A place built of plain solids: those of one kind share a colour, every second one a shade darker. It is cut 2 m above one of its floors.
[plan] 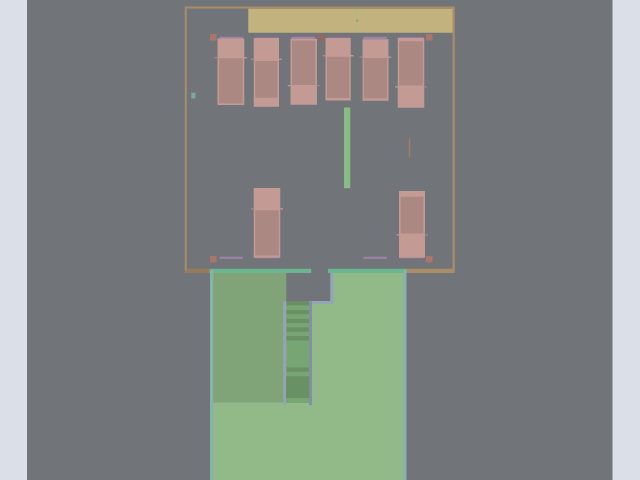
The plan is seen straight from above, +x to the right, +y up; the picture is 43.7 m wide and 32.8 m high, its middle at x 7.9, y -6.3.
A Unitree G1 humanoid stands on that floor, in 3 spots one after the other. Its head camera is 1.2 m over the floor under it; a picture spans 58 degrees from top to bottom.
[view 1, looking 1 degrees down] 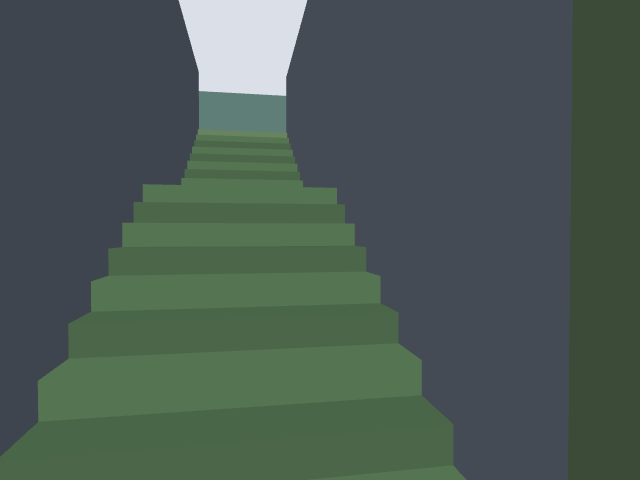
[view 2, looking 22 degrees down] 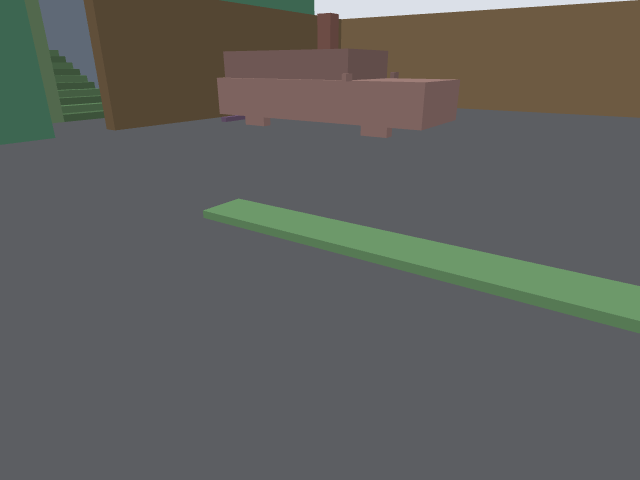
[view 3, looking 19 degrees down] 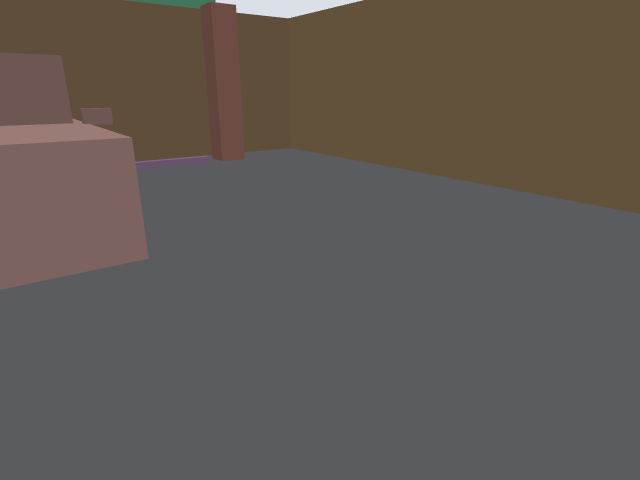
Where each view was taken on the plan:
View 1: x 6.37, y -9.56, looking -100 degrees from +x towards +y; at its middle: stair_step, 3.05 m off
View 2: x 12.30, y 0.00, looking -146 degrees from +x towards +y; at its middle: hump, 3.03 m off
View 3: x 4.01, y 0.00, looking -126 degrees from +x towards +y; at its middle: ground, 3.69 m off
